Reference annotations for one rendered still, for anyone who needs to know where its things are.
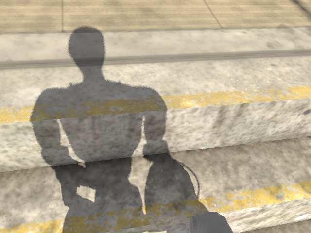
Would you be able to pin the right robot thigh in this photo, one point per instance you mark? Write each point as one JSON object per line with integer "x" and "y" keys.
{"x": 209, "y": 222}

